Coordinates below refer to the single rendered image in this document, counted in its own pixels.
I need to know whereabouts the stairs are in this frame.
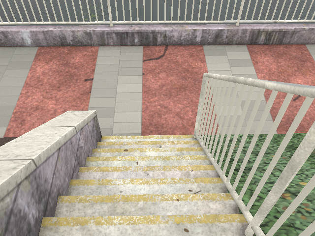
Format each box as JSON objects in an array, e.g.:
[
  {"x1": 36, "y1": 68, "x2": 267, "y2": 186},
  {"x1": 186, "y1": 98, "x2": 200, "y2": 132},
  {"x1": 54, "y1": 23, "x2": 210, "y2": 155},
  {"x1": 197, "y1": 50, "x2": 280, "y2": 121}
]
[{"x1": 38, "y1": 135, "x2": 254, "y2": 236}]

